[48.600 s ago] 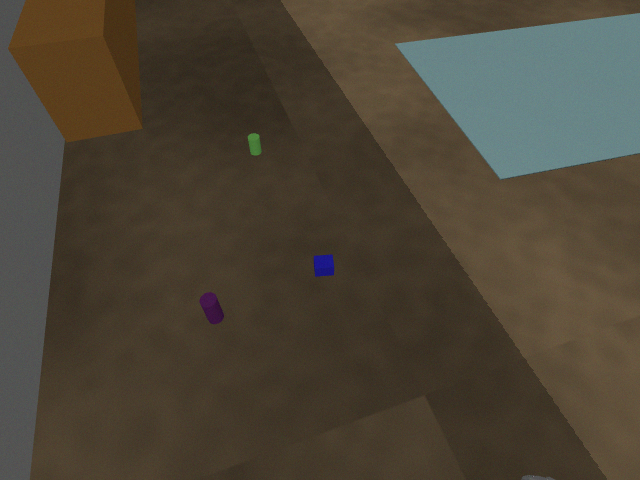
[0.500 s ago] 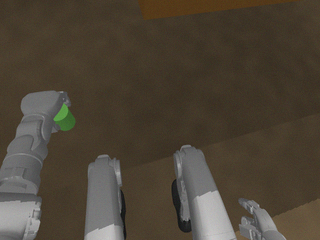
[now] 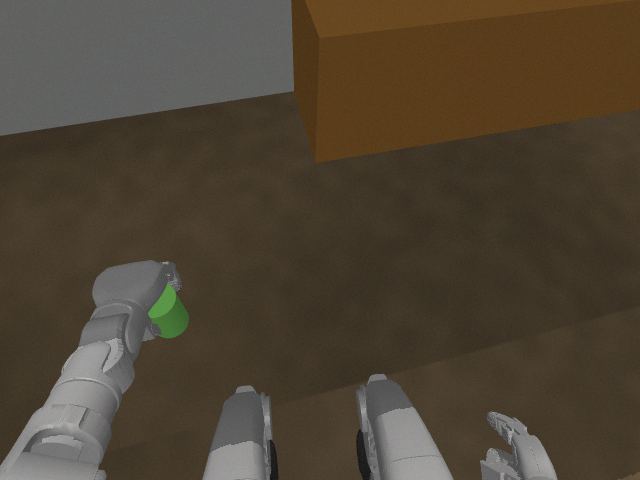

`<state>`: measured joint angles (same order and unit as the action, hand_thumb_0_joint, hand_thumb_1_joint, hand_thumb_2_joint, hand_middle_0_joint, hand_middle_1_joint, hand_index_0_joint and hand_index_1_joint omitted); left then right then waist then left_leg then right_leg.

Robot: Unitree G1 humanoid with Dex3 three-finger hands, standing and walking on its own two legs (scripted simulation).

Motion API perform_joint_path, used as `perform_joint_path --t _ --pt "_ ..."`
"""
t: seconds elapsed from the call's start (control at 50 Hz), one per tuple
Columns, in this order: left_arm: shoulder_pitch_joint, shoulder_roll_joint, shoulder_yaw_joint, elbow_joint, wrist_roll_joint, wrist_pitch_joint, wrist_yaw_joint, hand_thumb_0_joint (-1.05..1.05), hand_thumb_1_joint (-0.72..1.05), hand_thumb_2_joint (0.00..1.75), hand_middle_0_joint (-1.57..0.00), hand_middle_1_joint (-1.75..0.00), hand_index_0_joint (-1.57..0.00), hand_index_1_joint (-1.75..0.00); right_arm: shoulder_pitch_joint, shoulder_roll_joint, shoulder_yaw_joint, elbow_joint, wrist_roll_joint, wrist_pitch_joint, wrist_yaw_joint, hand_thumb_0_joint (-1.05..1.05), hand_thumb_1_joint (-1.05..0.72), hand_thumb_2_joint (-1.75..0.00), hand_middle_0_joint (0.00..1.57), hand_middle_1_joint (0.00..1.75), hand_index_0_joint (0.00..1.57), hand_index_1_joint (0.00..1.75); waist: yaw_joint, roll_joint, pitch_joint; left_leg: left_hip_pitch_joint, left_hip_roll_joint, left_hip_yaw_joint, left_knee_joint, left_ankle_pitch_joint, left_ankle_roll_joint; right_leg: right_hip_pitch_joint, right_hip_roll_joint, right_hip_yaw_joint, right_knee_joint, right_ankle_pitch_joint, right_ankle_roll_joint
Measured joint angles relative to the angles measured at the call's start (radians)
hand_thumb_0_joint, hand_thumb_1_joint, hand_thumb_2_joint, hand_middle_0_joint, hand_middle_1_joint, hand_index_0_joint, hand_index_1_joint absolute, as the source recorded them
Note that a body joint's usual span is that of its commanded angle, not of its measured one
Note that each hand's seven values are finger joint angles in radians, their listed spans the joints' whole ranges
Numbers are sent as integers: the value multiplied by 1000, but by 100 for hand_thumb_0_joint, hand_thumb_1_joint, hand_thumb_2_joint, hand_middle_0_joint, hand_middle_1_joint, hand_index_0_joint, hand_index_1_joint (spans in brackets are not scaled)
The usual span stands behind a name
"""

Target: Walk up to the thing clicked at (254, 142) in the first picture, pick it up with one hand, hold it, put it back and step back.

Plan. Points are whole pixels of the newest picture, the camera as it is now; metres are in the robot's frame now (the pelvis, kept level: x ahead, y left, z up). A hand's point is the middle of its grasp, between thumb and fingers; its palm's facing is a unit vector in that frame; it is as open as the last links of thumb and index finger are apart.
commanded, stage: lift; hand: left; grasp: from above
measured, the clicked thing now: (164, 311) +0.37 +0.22 -0.13
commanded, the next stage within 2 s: hold in 0.54 s
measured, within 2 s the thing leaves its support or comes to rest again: neither
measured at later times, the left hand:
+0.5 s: hand (127, 280) +0.36 +0.22 +0.01, palm faces -0.45 -0.08 -0.89, open 8.5 cm
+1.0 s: hand (105, 256) +0.36 +0.22 +0.06, palm faces -0.46 -0.06 -0.89, open 8.5 cm
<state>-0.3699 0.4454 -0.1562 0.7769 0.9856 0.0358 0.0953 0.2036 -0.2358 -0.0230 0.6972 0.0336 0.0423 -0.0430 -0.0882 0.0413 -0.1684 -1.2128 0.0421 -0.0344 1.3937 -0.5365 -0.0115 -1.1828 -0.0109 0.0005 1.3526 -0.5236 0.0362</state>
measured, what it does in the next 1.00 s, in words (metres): rises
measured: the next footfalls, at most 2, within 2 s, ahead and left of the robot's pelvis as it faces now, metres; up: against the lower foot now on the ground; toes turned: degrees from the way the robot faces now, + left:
none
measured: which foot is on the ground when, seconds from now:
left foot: down 0.00-1.00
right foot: down 0.00-1.00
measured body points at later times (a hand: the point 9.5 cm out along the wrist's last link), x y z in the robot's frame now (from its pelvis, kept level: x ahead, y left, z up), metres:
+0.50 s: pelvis +0.04 +0.00 +0.10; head +0.09 -0.01 +0.54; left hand +0.37 +0.22 +0.06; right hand +0.12 -0.27 -0.03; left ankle +0.06 +0.12 -0.60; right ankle +0.06 -0.14 -0.60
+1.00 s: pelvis +0.06 +0.00 +0.12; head +0.08 -0.01 +0.57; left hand +0.38 +0.23 +0.11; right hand +0.16 -0.27 +0.01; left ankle +0.06 +0.12 -0.60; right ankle +0.06 -0.14 -0.60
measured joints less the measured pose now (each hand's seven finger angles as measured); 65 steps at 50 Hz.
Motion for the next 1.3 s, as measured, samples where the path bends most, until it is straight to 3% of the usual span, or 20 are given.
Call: perform_joint_path --t 0.18,0.4,0.56,0.76,1.1,1.3 --pt "34 -43 -27 44 6 -5 42 5 25 48 -96 -70 -72 -54 39 -2 -7 32 -3 -25 -9 0 -92 -90 20 30 20 30 12 -4 31 224 1 13 -205 52 -2 218 -2 2 -199 51 -4" --pt "26 -66 -30 79 17 6 71 5 24 50 -97 -70 -72 -54 53 -8 -15 38 -6 -22 0 0 -92 -90 20 30 20 30 16 -17 68 441 -1 28 -415 117 -4 428 -5 9 -400 113 -6" --pt "46 -70 -37 78 7 4 47 5 24 50 -97 -70 -73 -54 54 -11 -25 29 -1 -17 5 0 -92 -90 20 30 20 30 23 -15 83 562 -4 40 -536 155 -1 544 -8 15 -518 152 -4" --pt "76 -70 -45 46 26 -18 38 4 24 50 -97 -70 -72 -54 41 -8 -28 29 3 -15 4 0 -91 -90 20 30 20 29 40 -16 98 670 -10 50 -634 183 1 648 -14 21 -612 179 -1" --pt "84 -58 -54 4 17 -25 -51 4 25 50 -95 -72 -71 -54 35 -17 -33 11 10 -3 7 0 -91 -89 20 30 20 29 55 -10 108 795 -10 63 -742 217 2 766 -15 31 -714 215 -1" --pt "96 -59 -55 -23 27 -28 -58 4 25 51 -95 -72 -71 -54 28 -18 -29 2 10 5 8 1 -91 -90 20 30 20 29 66 -10 122 833 -10 65 -781 243 0 801 -14 32 -746 237 -4"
